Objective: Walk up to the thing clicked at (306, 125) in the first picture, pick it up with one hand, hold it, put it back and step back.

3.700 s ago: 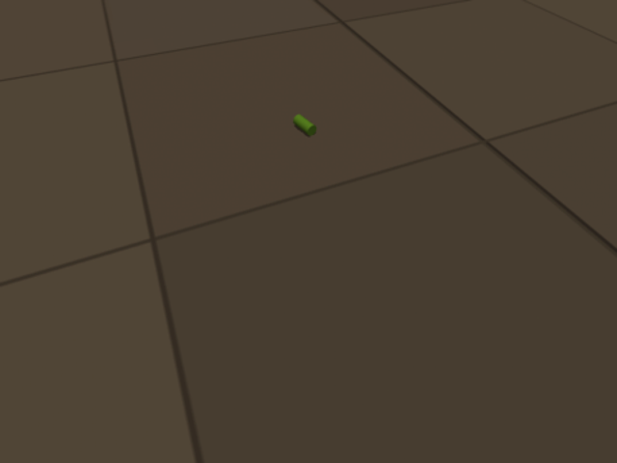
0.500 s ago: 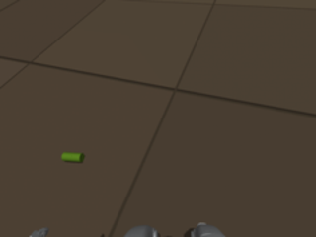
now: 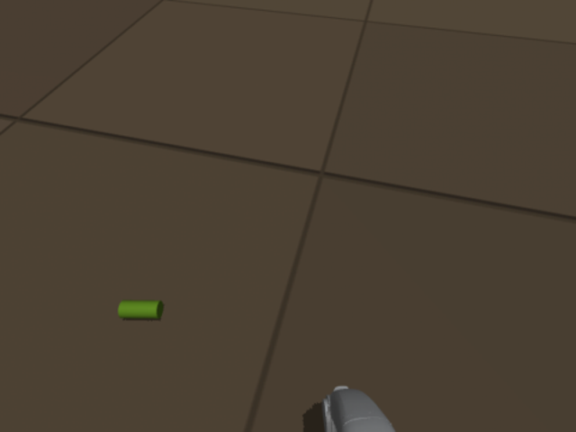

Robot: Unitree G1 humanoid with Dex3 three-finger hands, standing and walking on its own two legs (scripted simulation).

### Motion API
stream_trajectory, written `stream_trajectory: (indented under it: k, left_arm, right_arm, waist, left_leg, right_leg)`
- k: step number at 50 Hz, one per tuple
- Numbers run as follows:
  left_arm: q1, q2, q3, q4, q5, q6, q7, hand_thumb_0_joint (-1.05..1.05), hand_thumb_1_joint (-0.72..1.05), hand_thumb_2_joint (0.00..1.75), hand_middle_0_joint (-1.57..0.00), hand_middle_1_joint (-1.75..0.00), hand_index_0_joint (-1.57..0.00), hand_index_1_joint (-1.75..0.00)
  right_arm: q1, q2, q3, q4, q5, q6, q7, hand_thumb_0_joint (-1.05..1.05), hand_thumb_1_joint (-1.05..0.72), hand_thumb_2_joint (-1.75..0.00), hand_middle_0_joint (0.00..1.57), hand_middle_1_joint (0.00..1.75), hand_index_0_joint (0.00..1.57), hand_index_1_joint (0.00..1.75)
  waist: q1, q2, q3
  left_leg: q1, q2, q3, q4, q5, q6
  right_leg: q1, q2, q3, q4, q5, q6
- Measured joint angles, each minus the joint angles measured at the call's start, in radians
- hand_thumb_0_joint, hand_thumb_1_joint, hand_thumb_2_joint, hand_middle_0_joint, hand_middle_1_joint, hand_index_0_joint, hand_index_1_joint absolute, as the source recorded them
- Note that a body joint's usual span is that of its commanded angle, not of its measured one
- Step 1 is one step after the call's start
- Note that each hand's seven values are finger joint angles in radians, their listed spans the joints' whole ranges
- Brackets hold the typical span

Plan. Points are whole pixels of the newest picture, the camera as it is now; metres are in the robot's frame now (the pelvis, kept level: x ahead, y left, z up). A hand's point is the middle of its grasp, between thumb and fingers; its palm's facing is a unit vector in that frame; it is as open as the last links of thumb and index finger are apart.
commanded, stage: walk up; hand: left
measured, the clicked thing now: (141, 309) +0.64 +0.50 -0.72
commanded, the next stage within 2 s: none
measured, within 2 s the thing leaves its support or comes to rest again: neither
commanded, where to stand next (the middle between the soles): +0.19 +0.28 m, yaw -6 degrees
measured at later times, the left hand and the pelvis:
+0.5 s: hand out of the picture +0.10 +0.52 -0.11, palm faces -0.03 -0.77 -0.64, open 7.4 cm; pelvis +0.04 +0.19 -0.02, yaw -1 degrees
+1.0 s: hand out of the picture +0.21 +0.58 -0.14, palm faces -0.10 -0.90 -0.42, open 7.4 cm; pelvis +0.10 +0.32 +0.00, yaw -4 degrees
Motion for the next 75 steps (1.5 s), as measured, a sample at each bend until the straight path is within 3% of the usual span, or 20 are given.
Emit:
stream_trajectory:
  k: [4, 6, 7, 10, 13, 19, 24, 26, 28, 30, 34, 39, 44, 47, 50, 51, 53, 58, 65, 75]
  left_arm:
    - [-0.015, -0.052, -0.018, -0.031, -0.003, -0.012, -0.011, 0.01, 0.91, 0.89, -0.21, -0.30, -0.21, -0.30]
    - [-0.008, -0.069, -0.023, -0.052, -0.002, -0.023, -0.012, 0.01, 0.91, 0.89, -0.21, -0.30, -0.21, -0.30]
    - [-0.005, -0.073, -0.021, -0.063, 0.003, -0.031, -0.008, 0.01, 0.90, 0.89, -0.21, -0.30, -0.21, -0.30]
    - [-0.012, -0.079, -0.023, -0.092, 0.019, -0.024, 0.007, 0.00, 0.90, 0.89, -0.21, -0.30, -0.21, -0.30]
    - [-0.020, -0.082, -0.022, -0.103, 0.021, -0.017, 0.015, 0.00, 0.90, 0.89, -0.22, -0.30, -0.21, -0.30]
    - [0.022, -0.067, -0.014, -0.119, 0.040, -0.034, 0.002, 0.00, 0.90, 0.89, -0.22, -0.30, -0.21, -0.30]
    - [0.039, -0.014, 0.007, -0.121, 0.058, -0.025, -0.006, 0.00, 0.90, 0.89, -0.22, -0.30, -0.21, -0.30]
    - [0.040, 0.013, 0.015, -0.121, 0.060, -0.020, -0.007, 0.00, 0.90, 0.89, -0.22, -0.30, -0.21, -0.30]
    - [0.028, 0.049, 0.029, -0.101, 0.061, 0.000, 0.001, 0.00, 0.90, 0.89, -0.22, -0.30, -0.21, -0.30]
    - [0.022, 0.056, 0.039, -0.062, 0.051, 0.027, 0.021, 0.01, 0.90, 0.89, -0.21, -0.30, -0.21, -0.30]
    - [0.011, 0.041, 0.022, -0.013, 0.021, 0.028, 0.024, 0.01, 0.91, 0.89, -0.21, -0.30, -0.20, -0.30]
    - [0.000, -0.021, -0.003, -0.025, 0.017, 0.004, -0.018, 0.01, 0.91, 0.89, -0.21, -0.30, -0.20, -0.30]
    - [-0.033, -0.071, -0.013, -0.054, 0.033, 0.006, -0.055, 0.01, 0.91, 0.89, -0.21, -0.30, -0.21, -0.30]
    - [-0.078, -0.095, -0.017, -0.061, 0.034, 0.006, -0.060, 0.01, 0.91, 0.89, -0.21, -0.30, -0.21, -0.30]
    - [-0.107, -0.095, -0.028, -0.076, 0.021, 0.009, -0.068, 0.01, 0.91, 0.89, -0.21, -0.30, -0.21, -0.30]
    - [-0.114, -0.098, -0.033, -0.075, 0.019, 0.013, -0.071, 0.01, 0.91, 0.89, -0.21, -0.30, -0.21, -0.30]
    - [-0.134, -0.109, -0.045, -0.064, 0.017, 0.025, -0.077, 0.01, 0.91, 0.89, -0.21, -0.30, -0.21, -0.30]
    - [-0.172, -0.122, -0.054, -0.029, 0.020, 0.047, -0.092, 0.01, 0.91, 0.89, -0.21, -0.30, -0.21, -0.30]
    - [-0.220, -0.089, -0.052, 0.035, 0.007, 0.059, -0.101, 0.01, 0.91, 0.89, -0.21, -0.30, -0.20, -0.30]
    - [-0.223, -0.108, -0.066, 0.140, 0.012, 0.070, -0.112, 0.01, 0.91, 0.89, -0.21, -0.30, -0.20, -0.30]
  right_arm:
    - [0.018, -0.013, -0.001, -0.013, -0.008, 0.006, -0.005, 0.00, -0.90, -0.90, 0.21, 0.30, 0.21, 0.30]
    - [0.021, -0.019, -0.001, -0.022, -0.006, 0.019, -0.006, 0.00, -0.90, -0.90, 0.21, 0.30, 0.21, 0.30]
    - [0.019, -0.021, -0.002, -0.025, -0.001, 0.024, -0.007, 0.01, -0.90, -0.90, 0.21, 0.30, 0.21, 0.30]
    - [-0.006, -0.005, 0.001, -0.021, 0.004, 0.042, -0.018, 0.01, -0.90, -0.90, 0.21, 0.30, 0.21, 0.30]
    - [-0.018, -0.002, 0.007, -0.016, 0.002, 0.048, -0.018, 0.01, -0.90, -0.90, 0.21, 0.30, 0.21, 0.30]
    - [-0.069, -0.056, -0.012, -0.041, 0.008, 0.039, -0.001, 0.00, -0.90, -0.90, 0.21, 0.30, 0.21, 0.30]
    - [-0.092, -0.093, -0.033, -0.053, 0.005, 0.044, 0.019, 0.00, -0.90, -0.90, 0.20, 0.30, 0.21, 0.30]
    - [-0.088, -0.108, -0.042, -0.055, 0.003, 0.042, 0.024, 0.00, -0.90, -0.90, 0.20, 0.30, 0.21, 0.30]
    - [-0.087, -0.094, -0.050, -0.051, -0.006, 0.028, 0.020, 0.00, -0.91, -0.90, 0.20, 0.30, 0.21, 0.30]
    - [-0.068, -0.076, -0.037, -0.052, -0.009, 0.016, 0.015, 0.00, -0.91, -0.90, 0.20, 0.30, 0.21, 0.30]
    - [-0.037, -0.015, -0.002, -0.028, -0.006, 0.020, 0.000, 0.00, -0.90, -0.90, 0.20, 0.30, 0.21, 0.30]
    - [0.022, -0.003, 0.014, -0.018, 0.012, -0.007, -0.013, 0.00, -0.90, -0.90, 0.21, 0.30, 0.21, 0.30]
    - [0.037, -0.001, 0.035, 0.030, 0.043, -0.032, -0.046, 0.00, -0.90, -0.90, 0.21, 0.30, 0.21, 0.30]
    - [0.003, 0.018, 0.053, 0.064, 0.065, -0.044, -0.065, 0.01, -0.90, -0.90, 0.21, 0.30, 0.21, 0.30]
    - [-0.039, 0.053, 0.073, 0.076, 0.064, -0.056, -0.078, 0.01, -0.90, -0.90, 0.21, 0.30, 0.21, 0.30]
    - [-0.051, 0.056, 0.076, 0.078, 0.062, -0.064, -0.079, 0.01, -0.90, -0.90, 0.21, 0.30, 0.21, 0.30]
    - [-0.076, 0.051, 0.076, 0.087, 0.060, -0.084, -0.078, 0.01, -0.90, -0.90, 0.21, 0.30, 0.21, 0.30]
    - [-0.141, 0.047, 0.089, 0.128, 0.056, -0.107, -0.078, 0.00, -0.90, -0.90, 0.21, 0.30, 0.21, 0.30]
    - [-0.220, 0.058, 0.102, 0.182, 0.055, -0.119, -0.083, 0.00, -0.90, -0.90, 0.21, 0.30, 0.21, 0.30]
    - [-0.271, 0.044, 0.099, 0.274, 0.055, -0.101, -0.079, 0.00, -0.90, -0.90, 0.21, 0.30, 0.21, 0.30]
  waist:
    - [-0.011, 0.027, 0.034]
    - [-0.006, 0.043, 0.038]
    - [0.005, 0.057, 0.043]
    - [0.031, 0.100, 0.063]
    - [0.055, 0.116, 0.045]
    - [0.077, 0.137, 0.019]
    - [0.083, 0.124, 0.006]
    - [0.089, 0.113, 0.000]
    - [0.093, 0.051, 0.017]
    - [0.083, 0.034, 0.007]
    - [0.037, 0.009, -0.003]
    - [0.018, 0.012, 0.017]
    - [0.032, 0.026, 0.031]
    - [0.050, 0.046, 0.057]
    - [0.073, -0.002, 0.055]
    - [0.072, -0.009, 0.047]
    - [0.064, -0.011, 0.034]
    - [0.075, -0.012, 0.000]
    - [0.085, -0.055, -0.001]
    - [0.087, -0.039, -0.012]
  left_leg:
    - [0.040, -0.040, 0.038, -0.038, -0.005, 0.039]
    - [0.041, -0.052, 0.058, -0.010, -0.036, 0.050]
    - [0.026, -0.049, 0.059, 0.040, -0.057, 0.048]
    - [-0.070, -0.065, -0.051, 0.301, -0.125, -0.007]
    - [-0.164, -0.057, -0.124, 0.482, -0.109, -0.026]
    - [-0.233, 0.018, -0.244, 0.472, -0.005, -0.039]
    - [-0.188, 0.094, -0.196, 0.259, -0.052, -0.041]
    - [-0.142, 0.095, -0.157, 0.169, -0.049, -0.034]
    - [-0.128, 0.048, -0.106, 0.193, -0.047, -0.074]
    - [-0.138, 0.037, -0.084, 0.238, -0.078, -0.072]
    - [-0.098, 0.013, -0.063, 0.152, -0.048, -0.033]
    - [-0.034, -0.032, -0.022, 0.042, -0.015, 0.018]
    - [-0.016, -0.057, 0.009, 0.043, -0.042, 0.038]
    - [-0.023, -0.040, -0.002, 0.096, -0.048, 0.019]
    - [-0.032, -0.066, -0.024, 0.105, -0.082, -0.018]
    - [-0.023, -0.065, -0.036, 0.067, -0.086, -0.014]
    - [-0.001, -0.055, -0.034, -0.004, 0.021, -0.004]
    - [0.031, -0.048, -0.013, -0.034, 0.011, 0.017]
    - [0.095, -0.049, -0.002, -0.168, 0.081, 0.010]
    - [0.186, -0.052, 0.004, -0.329, 0.162, 0.000]
  right_leg:
    - [0.058, 0.005, -0.070, -0.205, 0.036, 0.007]
    - [0.132, 0.012, -0.088, -0.372, 0.162, 0.006]
    - [0.157, 0.022, -0.088, -0.418, 0.200, -0.014]
    - [0.165, 0.030, -0.092, -0.375, 0.165, -0.031]
    - [0.192, -0.005, -0.084, -0.388, 0.157, -0.018]
    - [0.195, -0.085, -0.023, -0.383, 0.150, 0.036]
    - [0.154, -0.154, 0.021, -0.325, 0.114, 0.046]
    - [0.128, -0.181, 0.046, -0.285, 0.091, 0.048]
    - [0.097, -0.218, 0.122, -0.203, -0.002, 0.017]
    - [0.044, -0.161, 0.166, -0.040, -0.117, -0.004]
    - [-0.020, -0.060, 0.077, 0.118, -0.069, -0.010]
    - [0.016, -0.027, -0.050, -0.053, -0.041, 0.003]
    - [0.135, 0.008, -0.049, -0.275, 0.036, -0.014]
    - [0.192, 0.033, -0.050, -0.352, 0.099, -0.017]
    - [0.192, 0.005, -0.019, -0.331, 0.079, -0.022]
    - [0.191, -0.005, -0.013, -0.327, 0.074, -0.014]
    - [0.196, -0.021, -0.010, -0.320, 0.066, 0.012]
    - [0.240, -0.009, 0.017, -0.393, 0.099, 0.037]
    - [0.299, -0.004, 0.027, -0.523, 0.172, 0.039]
    - [0.378, 0.000, 0.032, -0.662, 0.242, 0.034]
